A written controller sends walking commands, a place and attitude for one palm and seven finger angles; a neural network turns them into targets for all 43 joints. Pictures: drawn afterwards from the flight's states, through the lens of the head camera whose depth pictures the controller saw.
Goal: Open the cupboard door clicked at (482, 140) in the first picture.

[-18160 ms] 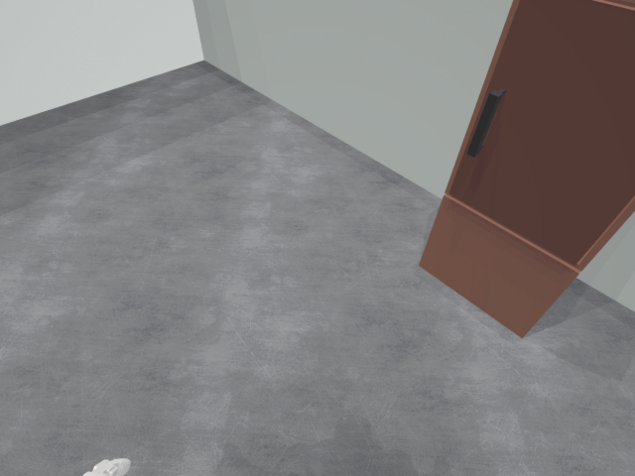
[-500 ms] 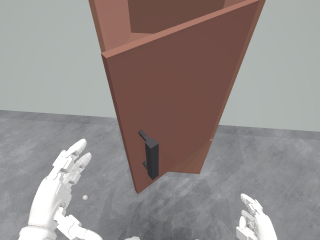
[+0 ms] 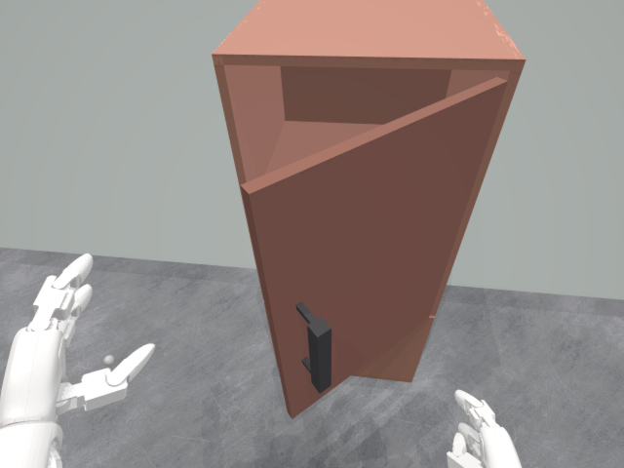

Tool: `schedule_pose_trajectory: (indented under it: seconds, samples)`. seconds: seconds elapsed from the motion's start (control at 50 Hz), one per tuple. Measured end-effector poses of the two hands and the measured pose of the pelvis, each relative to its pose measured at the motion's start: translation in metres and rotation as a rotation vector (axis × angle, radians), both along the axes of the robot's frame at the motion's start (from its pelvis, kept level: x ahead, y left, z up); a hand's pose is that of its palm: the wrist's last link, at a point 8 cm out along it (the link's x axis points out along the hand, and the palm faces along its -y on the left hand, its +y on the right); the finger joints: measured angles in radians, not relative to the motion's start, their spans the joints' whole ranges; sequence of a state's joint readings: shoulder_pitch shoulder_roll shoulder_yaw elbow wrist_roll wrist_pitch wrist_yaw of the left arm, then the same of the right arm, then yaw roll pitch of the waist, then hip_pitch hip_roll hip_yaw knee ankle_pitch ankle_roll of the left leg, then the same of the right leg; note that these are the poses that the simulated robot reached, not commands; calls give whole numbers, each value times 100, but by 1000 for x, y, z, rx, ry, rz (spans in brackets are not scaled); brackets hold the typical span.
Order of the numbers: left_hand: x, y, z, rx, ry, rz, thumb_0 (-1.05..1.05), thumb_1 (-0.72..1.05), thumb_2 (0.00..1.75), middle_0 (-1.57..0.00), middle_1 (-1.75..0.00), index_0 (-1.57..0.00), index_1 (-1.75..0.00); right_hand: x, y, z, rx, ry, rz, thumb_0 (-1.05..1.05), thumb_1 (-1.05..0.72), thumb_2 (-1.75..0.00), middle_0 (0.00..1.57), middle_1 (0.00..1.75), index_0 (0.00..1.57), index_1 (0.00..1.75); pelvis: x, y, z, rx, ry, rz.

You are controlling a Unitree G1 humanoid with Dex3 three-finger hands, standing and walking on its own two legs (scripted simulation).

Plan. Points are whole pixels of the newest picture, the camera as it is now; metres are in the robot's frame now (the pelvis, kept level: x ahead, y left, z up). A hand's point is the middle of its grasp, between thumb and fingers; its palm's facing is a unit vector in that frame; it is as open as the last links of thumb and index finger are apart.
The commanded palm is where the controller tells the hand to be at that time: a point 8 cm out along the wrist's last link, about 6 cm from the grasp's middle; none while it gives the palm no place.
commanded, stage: draw the hand back to the body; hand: left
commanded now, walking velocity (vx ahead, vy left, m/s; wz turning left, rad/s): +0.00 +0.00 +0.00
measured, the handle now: (312, 348) +0.31 +0.05 -0.05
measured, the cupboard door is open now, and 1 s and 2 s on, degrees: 43 43 43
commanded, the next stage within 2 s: step back with the hand held close in 0.58 s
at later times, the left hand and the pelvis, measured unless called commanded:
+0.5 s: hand (87, 345) +0.18 +0.24 +0.16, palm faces +0.43 -0.81 -0.41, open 7.5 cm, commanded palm +0.13 +0.28 +0.18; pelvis -0.01 -0.02 +0.01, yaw -1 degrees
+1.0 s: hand (78, 360) +0.17 +0.24 +0.16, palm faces +0.31 -0.80 -0.52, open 7.4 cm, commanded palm +0.11 +0.29 +0.19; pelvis -0.04 -0.01 +0.01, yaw -1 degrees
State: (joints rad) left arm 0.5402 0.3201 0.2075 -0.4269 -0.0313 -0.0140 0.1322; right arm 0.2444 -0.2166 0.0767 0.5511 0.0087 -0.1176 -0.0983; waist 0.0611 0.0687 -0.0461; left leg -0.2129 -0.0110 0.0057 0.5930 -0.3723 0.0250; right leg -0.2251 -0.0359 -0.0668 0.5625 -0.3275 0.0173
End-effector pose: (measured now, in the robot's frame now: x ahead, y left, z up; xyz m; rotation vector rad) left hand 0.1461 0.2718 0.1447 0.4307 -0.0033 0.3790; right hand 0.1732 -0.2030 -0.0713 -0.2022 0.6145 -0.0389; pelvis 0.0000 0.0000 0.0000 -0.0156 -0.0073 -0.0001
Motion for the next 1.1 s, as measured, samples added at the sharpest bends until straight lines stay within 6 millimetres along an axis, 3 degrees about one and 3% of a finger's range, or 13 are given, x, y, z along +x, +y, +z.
schedule_pose_trajectory:
  seconds: [0.28,0.46,0.64,0.88,0.98,1.1]
  samples:
    - [-2,19,52,99,-167,61,1,73,82,-20,-30,-20,-30,3,-20,10,-29,11,-5,1,-90,-90,20,30,21,30,-2,-8,11,3,-53,-12]
    - [-3,6,30,35,-87,44,2,86,88,-21,-30,-20,-30,-8,-32,6,-34,48,-28,1,-90,-90,20,30,21,30,-6,-14,13,6,-62,-18]
    - [-10,4,45,77,-140,43,2,89,90,-21,-30,-21,-30,-13,-36,6,-27,38,-35,1,-90,-90,20,30,21,30,-9,-20,14,5,-79,-17]
    - [-4,7,37,118,-84,-6,2,89,90,-21,-30,-21,-30,-24,-45,8,-54,90,-68,1,-90,-90,20,30,21,30,-25,-17,14,-3,-15,-12]
    - [-13,5,36,142,-40,-73,2,89,90,-21,-30,-21,-30,-38,-51,8,-73,115,-126,1,-90,-90,20,30,21,30,-34,-9,13,2,3,-21]
    - [-32,21,41,177,-74,-71,2,89,90,-21,-30,-21,-30,-59,-45,11,-84,122,-155,1,-90,-90,20,30,20,30,-52,-1,11,3,0,-24]
